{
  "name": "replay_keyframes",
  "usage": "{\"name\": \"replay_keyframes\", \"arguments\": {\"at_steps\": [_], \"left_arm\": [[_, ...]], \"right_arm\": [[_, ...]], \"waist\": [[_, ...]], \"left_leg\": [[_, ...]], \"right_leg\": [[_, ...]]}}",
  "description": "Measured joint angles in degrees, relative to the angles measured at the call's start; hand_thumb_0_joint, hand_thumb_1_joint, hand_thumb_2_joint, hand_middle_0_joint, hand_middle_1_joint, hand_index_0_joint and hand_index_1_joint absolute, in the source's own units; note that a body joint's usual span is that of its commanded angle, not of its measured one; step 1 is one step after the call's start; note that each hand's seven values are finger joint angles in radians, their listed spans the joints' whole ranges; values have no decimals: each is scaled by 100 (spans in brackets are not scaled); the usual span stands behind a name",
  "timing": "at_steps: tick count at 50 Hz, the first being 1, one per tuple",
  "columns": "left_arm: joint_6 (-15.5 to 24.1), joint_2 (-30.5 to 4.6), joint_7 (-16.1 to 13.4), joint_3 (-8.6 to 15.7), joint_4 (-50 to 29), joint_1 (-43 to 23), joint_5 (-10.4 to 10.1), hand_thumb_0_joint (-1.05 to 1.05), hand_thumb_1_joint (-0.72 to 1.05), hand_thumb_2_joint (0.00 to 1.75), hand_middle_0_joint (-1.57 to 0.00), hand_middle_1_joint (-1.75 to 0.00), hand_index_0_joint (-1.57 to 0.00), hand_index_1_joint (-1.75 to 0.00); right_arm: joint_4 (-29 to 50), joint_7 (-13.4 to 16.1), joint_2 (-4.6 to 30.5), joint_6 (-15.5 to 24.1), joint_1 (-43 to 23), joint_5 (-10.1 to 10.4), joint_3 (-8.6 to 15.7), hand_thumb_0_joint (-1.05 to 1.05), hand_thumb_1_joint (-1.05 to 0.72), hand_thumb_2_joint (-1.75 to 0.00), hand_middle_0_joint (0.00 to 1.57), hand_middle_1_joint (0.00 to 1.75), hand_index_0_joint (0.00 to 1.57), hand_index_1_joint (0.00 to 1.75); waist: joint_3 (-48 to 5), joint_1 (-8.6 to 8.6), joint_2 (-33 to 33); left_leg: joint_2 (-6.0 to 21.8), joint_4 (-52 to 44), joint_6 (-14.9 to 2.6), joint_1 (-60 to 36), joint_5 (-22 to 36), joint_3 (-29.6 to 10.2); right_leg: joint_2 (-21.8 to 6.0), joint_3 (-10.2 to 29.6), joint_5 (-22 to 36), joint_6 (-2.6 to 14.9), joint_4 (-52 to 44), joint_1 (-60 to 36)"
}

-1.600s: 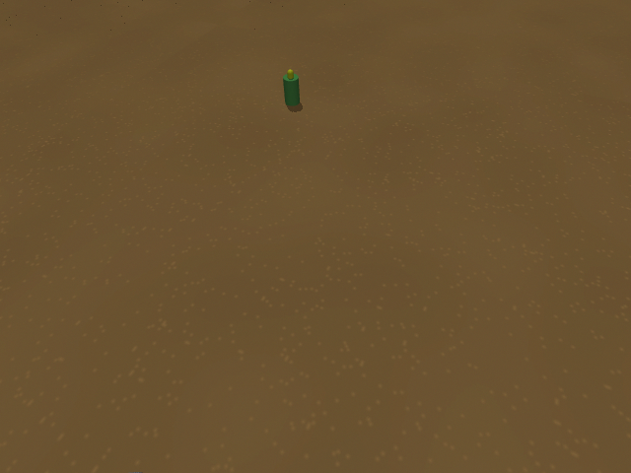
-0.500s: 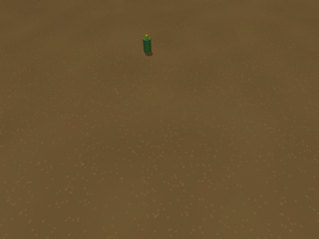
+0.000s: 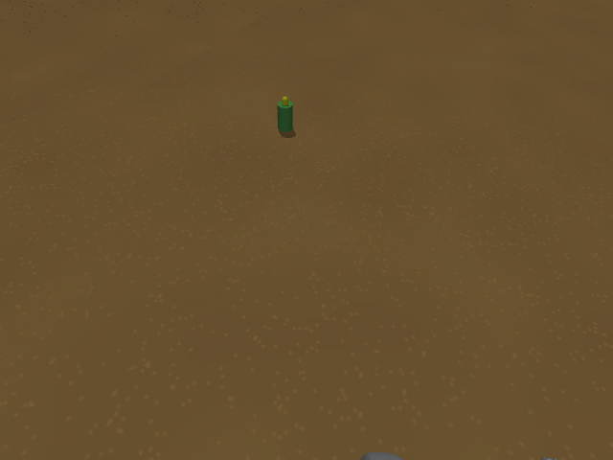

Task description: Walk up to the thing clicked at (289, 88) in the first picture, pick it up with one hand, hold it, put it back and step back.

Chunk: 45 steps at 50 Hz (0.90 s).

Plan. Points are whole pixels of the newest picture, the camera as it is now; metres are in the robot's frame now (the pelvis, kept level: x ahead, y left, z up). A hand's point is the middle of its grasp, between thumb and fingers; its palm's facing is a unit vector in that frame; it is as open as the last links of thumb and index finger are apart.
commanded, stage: walk up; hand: left
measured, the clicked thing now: (285, 112) +1.99 +0.17 -0.67
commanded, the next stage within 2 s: none
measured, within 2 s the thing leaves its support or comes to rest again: neither
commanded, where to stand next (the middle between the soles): +1.66 -0.04 m, yaw +1 degrees
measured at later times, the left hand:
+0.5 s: hand (204, 289) +0.41 +0.22 -0.12, palm faces -0.01 -0.94 -0.33, open 7.3 cm
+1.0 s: hand (207, 189) +0.71 +0.28 -0.14, palm faces -0.11 -0.94 -0.31, open 7.4 cm
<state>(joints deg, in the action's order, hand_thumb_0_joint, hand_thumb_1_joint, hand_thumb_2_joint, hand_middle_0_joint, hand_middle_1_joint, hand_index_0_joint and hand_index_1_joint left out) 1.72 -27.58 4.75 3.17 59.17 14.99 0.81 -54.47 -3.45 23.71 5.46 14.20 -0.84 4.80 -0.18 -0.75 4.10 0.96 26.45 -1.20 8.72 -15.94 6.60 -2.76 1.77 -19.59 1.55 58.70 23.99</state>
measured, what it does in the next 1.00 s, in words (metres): walks ahead: right foot, then left foot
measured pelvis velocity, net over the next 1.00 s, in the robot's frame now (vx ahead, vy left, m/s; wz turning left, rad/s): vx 0.61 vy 0.01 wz -0.03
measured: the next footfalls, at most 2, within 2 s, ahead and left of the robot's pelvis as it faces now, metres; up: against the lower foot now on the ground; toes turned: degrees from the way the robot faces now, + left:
right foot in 0.28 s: +0.37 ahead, -0.16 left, +0.00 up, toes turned -5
left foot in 0.70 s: +0.61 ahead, +0.13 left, +0.00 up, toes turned +7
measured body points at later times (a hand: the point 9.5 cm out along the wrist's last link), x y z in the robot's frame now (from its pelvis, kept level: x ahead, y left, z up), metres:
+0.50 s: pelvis +0.31 -0.04 +0.00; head +0.32 -0.05 +0.45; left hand +0.41 +0.27 -0.10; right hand +0.37 -0.36 -0.12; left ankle +0.31 +0.11 -0.67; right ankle +0.33 -0.16 -0.74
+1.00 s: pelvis +0.61 +0.01 +0.00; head +0.63 +0.03 +0.45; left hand +0.72 +0.33 -0.12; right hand +0.64 -0.32 -0.09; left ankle +0.57 +0.12 -0.74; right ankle +0.73 -0.16 -0.69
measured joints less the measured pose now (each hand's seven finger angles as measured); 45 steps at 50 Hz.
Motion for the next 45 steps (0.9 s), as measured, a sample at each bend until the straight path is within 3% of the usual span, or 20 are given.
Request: {"name": "replay_keyframes", "arguments": {"at_steps": [5,10,13,15,16,19,21,24,28,32,35,37,40,42,45], "left_arm": [[30,62,180,-3,-267,-302,11,1,91,90,-20,-30,-20,-30],[-13,177,257,-15,-416,-692,5,1,91,90,-20,-30,-20,-30],[-2,248,248,-11,-514,-911,-14,1,91,90,-20,-30,-20,-30],[71,348,179,48,-602,-1055,-24,1,91,90,-20,-30,-20,-30],[126,415,132,75,-675,-1108,-10,0,91,90,-20,-30,-20,-30],[250,582,28,36,-869,-1061,-98,0,91,90,-20,-30,-20,-30],[280,684,-25,-30,-897,-896,-120,0,91,90,-20,-30,-20,-30],[300,717,-59,-75,-833,-563,-106,0,91,90,-20,-30,-21,-30],[311,591,-38,-61,-770,-150,-42,0,90,90,-21,-30,-21,-30],[307,336,-18,0,-708,122,0,0,90,90,-21,-30,-21,-30],[252,149,-42,47,-635,308,35,0,90,90,-21,-30,-21,-30],[170,80,-125,78,-527,292,-2,1,90,90,-20,-30,-21,-30],[108,59,-215,-20,-446,161,-70,1,91,90,-20,-30,-20,-30],[150,48,-184,-53,-464,98,-113,1,91,90,-20,-30,-20,-30],[155,89,-87,-63,-555,-13,-113,1,91,90,-20,-30,-20,-30]], "right_arm": [[-49,-29,-42,12,374,21,-101,0,-90,-90,20,30,21,30],[-104,-38,-2,4,694,27,-107,0,-90,-90,21,30,21,30],[-127,4,32,-49,892,-3,-85,0,-90,-90,21,30,21,30],[-174,53,83,-114,927,-41,-72,0,-90,-90,21,30,21,30],[-203,92,76,-171,863,-21,-77,0,-90,-90,21,30,21,30],[-188,138,9,-214,618,69,-144,1,-90,-90,20,30,21,30],[-118,110,30,-190,436,98,-168,1,-90,-90,20,30,21,30],[95,6,68,-152,203,53,-144,1,-90,-90,20,30,21,30],[281,-147,112,-158,-16,-29,-59,0,-90,-90,20,30,21,30],[298,-234,124,-168,-145,-61,-7,0,-90,-90,20,30,20,30],[337,-237,183,-77,-103,-71,24,0,-90,-90,20,30,21,30],[378,-133,136,28,-170,-114,70,0,-90,-90,20,30,21,30],[430,-29,-20,60,-121,14,-3,0,-90,-90,20,30,21,30],[427,13,-115,59,-3,46,-90,0,-90,-90,20,30,21,30],[394,33,-162,84,224,51,-176,0,-90,-90,20,30,21,30]], "waist": [[94,139,-39],[198,307,-202],[167,399,-348],[227,358,-573],[308,330,-679],[458,236,-660],[473,165,-706],[406,96,-757],[308,-5,-712],[238,-144,-557],[122,-195,-397],[197,-101,-151],[282,44,-26],[295,72,70],[312,114,80]], "left_leg": [[-59,-668,11,-810,-111,20],[-22,-993,193,-1513,-485,-26],[114,-821,321,-1777,-963,-98],[398,78,277,-1642,-1470,-134],[552,1021,154,-1322,-1447,-228],[300,3624,-17,-33,-959,-720],[275,4136,-107,692,-510,-746],[436,3705,-71,1555,-57,-690],[645,2349,120,2209,209,-547],[705,1162,204,2244,885,-401],[578,751,105,1801,859,-234],[388,1228,10,1763,507,-65],[314,1145,-23,1371,187,27],[257,741,-9,944,179,126],[186,191,-18,363,149,198]], "right_leg": [[-348,-239,725,-223,-1051,726],[-472,-346,1543,-88,-2248,802],[-354,-502,1526,44,-2604,532],[-110,-619,1525,28,-2508,348],[-19,-688,1269,-12,-2231,338],[-27,-708,793,-39,-2088,-6],[17,-716,746,-35,-2425,-420],[122,-724,699,-24,-2950,-974],[187,-727,459,-10,-3325,-1521],[178,-721,4,-128,-3365,-1974],[42,-648,-653,-153,-2803,-2114],[-146,-318,-908,20,-1313,-1630],[150,133,-463,129,553,-628],[75,79,-88,100,738,-97],[-132,-78,213,-40,256,464]]}}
